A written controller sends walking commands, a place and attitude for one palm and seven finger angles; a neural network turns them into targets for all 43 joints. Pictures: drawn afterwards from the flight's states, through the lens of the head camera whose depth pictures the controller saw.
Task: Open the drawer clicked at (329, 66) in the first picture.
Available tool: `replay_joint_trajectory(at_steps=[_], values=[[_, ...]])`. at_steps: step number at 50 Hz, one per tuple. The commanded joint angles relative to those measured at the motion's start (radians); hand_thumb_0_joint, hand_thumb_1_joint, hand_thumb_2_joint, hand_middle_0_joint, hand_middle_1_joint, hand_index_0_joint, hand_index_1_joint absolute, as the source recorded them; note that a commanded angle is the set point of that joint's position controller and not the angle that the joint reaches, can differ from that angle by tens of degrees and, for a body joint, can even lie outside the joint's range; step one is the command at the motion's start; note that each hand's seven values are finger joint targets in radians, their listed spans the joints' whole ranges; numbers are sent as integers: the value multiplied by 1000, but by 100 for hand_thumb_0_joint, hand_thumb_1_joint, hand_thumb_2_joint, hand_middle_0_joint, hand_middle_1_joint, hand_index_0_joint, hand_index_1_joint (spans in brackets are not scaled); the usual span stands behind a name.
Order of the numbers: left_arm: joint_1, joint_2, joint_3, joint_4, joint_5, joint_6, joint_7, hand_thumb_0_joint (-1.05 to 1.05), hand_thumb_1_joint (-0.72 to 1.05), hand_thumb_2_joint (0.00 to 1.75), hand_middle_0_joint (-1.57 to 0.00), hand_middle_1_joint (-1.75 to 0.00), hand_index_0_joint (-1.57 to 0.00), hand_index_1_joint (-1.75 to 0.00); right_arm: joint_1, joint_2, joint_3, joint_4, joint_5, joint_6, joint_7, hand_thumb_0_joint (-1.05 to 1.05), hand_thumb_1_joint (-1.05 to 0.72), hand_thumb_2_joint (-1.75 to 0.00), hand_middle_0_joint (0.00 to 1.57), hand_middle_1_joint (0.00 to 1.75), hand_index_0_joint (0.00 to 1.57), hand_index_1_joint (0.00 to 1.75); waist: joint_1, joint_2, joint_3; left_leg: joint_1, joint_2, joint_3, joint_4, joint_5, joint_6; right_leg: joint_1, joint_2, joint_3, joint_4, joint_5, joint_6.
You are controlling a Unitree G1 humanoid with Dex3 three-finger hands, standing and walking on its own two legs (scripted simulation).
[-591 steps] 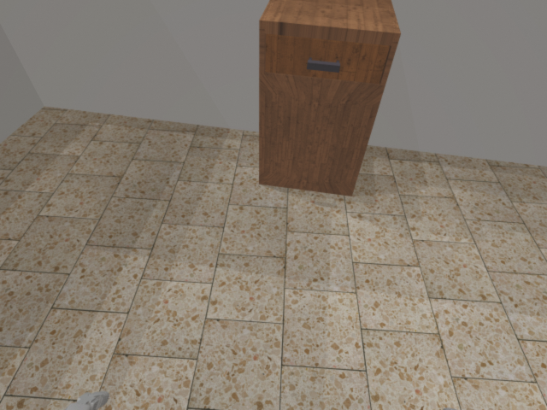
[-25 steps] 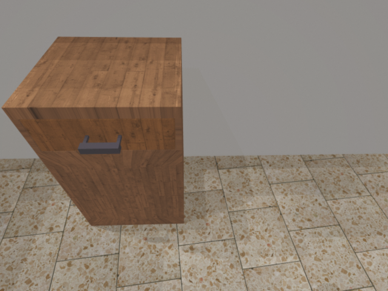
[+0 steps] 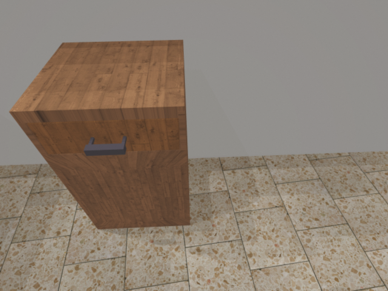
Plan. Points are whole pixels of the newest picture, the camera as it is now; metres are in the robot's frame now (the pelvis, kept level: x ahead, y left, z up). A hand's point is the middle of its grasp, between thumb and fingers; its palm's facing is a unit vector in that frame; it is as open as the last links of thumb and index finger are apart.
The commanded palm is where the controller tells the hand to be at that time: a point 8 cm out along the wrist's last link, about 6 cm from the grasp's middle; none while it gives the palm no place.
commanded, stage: look again from close up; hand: left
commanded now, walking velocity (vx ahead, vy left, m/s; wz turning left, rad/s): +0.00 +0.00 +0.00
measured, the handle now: (107, 144) +0.53 +0.32 -0.07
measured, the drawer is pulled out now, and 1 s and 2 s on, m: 0.00 0.00 0.00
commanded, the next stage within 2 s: shuffle to correct the standing spot in 0.22 s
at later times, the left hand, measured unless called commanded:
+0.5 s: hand out of the picture -0.01 +0.15 -0.18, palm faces +0.08 -0.98 -0.18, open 7.4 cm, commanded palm none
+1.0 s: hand out of the picture +0.07 +0.21 -0.17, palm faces +0.11 -0.96 -0.25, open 7.3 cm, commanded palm none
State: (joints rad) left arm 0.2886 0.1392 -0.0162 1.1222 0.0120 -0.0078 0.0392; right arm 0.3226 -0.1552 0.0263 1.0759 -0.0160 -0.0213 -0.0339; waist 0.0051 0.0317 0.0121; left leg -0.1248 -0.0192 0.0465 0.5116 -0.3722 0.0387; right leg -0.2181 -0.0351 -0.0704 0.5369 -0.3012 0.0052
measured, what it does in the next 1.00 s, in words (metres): steps on the spot: right foot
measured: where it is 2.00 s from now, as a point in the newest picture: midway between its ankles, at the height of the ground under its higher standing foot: outside the picture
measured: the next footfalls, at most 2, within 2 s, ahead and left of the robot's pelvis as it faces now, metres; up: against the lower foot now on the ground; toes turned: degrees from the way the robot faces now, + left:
right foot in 0.96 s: +0.09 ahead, -0.07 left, +0.00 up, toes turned +1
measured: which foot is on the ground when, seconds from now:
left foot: down 0.00-1.00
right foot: down 0.00-0.64, up 0.66-0.94, down 0.96-1.00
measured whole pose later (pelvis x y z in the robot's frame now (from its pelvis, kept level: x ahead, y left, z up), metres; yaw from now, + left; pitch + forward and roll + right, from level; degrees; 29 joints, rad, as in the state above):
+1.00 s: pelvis +0.04 +0.02 +0.00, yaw +4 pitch +0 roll +2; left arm 0.23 0.15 0.02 1.04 0.02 -0.01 0.04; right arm 0.29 -0.15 0.01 1.07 -0.01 -0.01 -0.04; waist 0.01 0.02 0.04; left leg -0.17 -0.03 0.11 0.52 -0.35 0.04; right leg -0.28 -0.03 -0.06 0.59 -0.31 -0.03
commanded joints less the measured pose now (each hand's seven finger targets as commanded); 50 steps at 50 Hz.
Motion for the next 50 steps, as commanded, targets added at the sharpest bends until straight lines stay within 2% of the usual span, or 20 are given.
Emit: replay_joint_trajectory(at_steps=[1,16,19,21,24,25,27,30,31,32,33,34,36,39,41,44,46,47,48,50], values=[[53,76,16,-30,-4,-11,-3,0,90,90,-20,-30,-20,-30,72,-85,-16,-16,0,-14,-5,0,-90,-90,20,30,20,30,-3,-27,108,-132,127,-105,-147,276,18,17,-54,74,-65,166,-49],[73,75,22,-23,-5,-16,-5,0,90,90,-20,-30,-20,-30,89,-68,-14,33,2,-20,-10,0,-90,-90,20,30,20,30,-2,-17,41,-69,121,-81,-139,327,12,59,-64,85,-68,274,-54],[72,101,39,-33,1,-15,-3,0,90,90,-20,-30,-20,-30,86,-74,-18,30,4,-7,-6,0,-90,-90,20,30,20,30,5,-26,56,-124,100,-69,-96,219,12,71,-94,98,-52,221,-70],[93,131,56,-37,4,-14,-3,0,90,90,-20,-30,-20,-30,71,-70,-22,9,1,4,-2,0,-90,-90,20,30,20,30,17,-78,72,-203,62,-43,-22,123,3,86,-153,156,-83,150,-96],[141,186,88,-43,9,-10,5,0,90,90,-20,-30,-20,-30,39,-56,-33,-26,2,23,2,0,-90,-90,20,30,20,30,38,-238,78,-322,26,4,207,-88,-18,109,-330,332,-217,102,-192],[148,185,97,-53,15,-11,8,0,90,90,-20,-30,-20,-30,4,-60,-37,-42,0,23,5,0,-90,-90,20,30,20,30,55,-230,88,-363,37,-19,292,-144,-18,97,-365,370,-241,133,-222],[117,191,108,-75,22,-14,10,0,90,90,-20,-30,-20,-30,-26,-57,-45,-67,3,20,16,0,-90,-90,20,30,20,30,47,-183,94,-374,71,-51,324,-179,-18,65,-396,326,-227,232,-235],[6,186,106,-113,19,-4,3,0,90,90,-20,-30,-20,-30,118,-25,-45,-21,4,16,24,0,-90,-90,20,30,20,30,-38,-116,22,-40,28,26,1,59,-25,-113,-271,112,-71,147,-132],[-11,160,100,-122,14,5,-2,0,90,90,-20,-30,-20,-30,173,-54,-48,-2,-1,12,23,0,-90,-90,20,30,20,30,-57,-3,15,27,39,-5,-82,110,-19,-170,-179,31,53,4,-89],[-18,106,93,-145,7,18,-8,0,90,90,-20,-30,-20,-30,210,-145,-69,-4,-16,9,19,0,-90,-90,20,30,20,30,-69,284,20,53,233,-292,-195,91,64,-333,-35,-88,295,-247,-25],[-44,77,82,-172,13,21,-9,0,90,90,-20,-30,-20,-30,228,-192,-80,-14,-17,17,12,0,-90,-90,20,30,20,30,-80,333,30,37,339,-425,-273,133,164,-418,14,-47,494,-377,-25],[-63,87,84,-174,18,21,-10,0,90,90,-20,-30,-20,-30,172,-168,-77,-37,-16,22,14,0,-90,-90,20,30,20,30,-61,216,70,-41,344,-373,-273,43,198,-408,-34,9,580,-317,-54],[-53,76,84,-147,19,15,-23,0,90,90,-20,-30,-20,-30,52,-128,-60,-79,-16,7,12,0,-90,-90,20,30,20,30,-20,114,100,-133,301,-330,-283,32,187,-381,-58,27,626,-196,-48],[10,32,62,-110,15,10,-26,0,90,90,-20,-30,-20,-30,24,-102,-46,-88,-16,-21,-1,0,-90,-90,20,30,20,30,14,-7,78,-104,273,-210,-250,454,177,-308,-63,32,521,-82,-13],[19,14,48,-105,6,8,-19,0,90,90,-20,-30,-20,-30,34,-108,-40,-75,-14,-30,-9,0,-90,-90,20,30,20,30,11,5,38,-70,269,-148,-197,712,176,-206,-48,31,355,-95,-3],[22,26,44,-102,2,4,-10,0,90,90,-20,-30,-20,-30,46,-114,-42,-53,-10,-25,-13,0,-90,-90,20,30,20,30,5,27,1,-4,271,-124,-140,817,155,-115,-24,23,142,-43,-2],[57,47,45,-88,4,-3,-8,0,90,90,-20,-30,-20,-30,35,-113,-46,-41,-2,-18,-14,0,-90,-90,20,30,20,30,20,-17,-22,0,233,-106,-79,726,101,-19,-21,25,-43,108,-4],[79,72,47,-82,6,-13,-6,0,90,90,-20,-30,-20,-30,36,-99,-47,-41,3,-16,-13,0,-90,-90,20,30,20,30,23,-57,-35,-26,185,-86,-35,618,54,45,-53,90,-110,284,-14],[88,106,50,-78,5,-22,-3,0,90,90,-20,-30,-20,-30,46,-76,-45,-46,10,-13,-12,0,-90,-90,20,30,20,30,5,-113,-56,-99,134,-60,-22,408,13,112,-134,205,-73,541,-52],[54,140,43,-84,2,-22,1,0,90,90,-20,-30,-20,-30,65,-39,-39,-28,12,2,-5,0,-90,-90,20,30,20,30,-20,-138,-33,-130,77,-40,-50,180,-19,104,-218,222,-45,764,-117]])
